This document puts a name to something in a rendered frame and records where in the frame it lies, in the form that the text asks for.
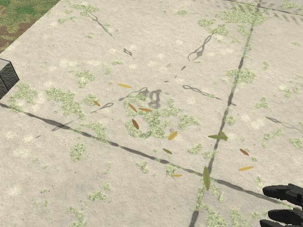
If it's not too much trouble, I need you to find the right robot hand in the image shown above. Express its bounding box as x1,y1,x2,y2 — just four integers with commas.
259,183,303,227

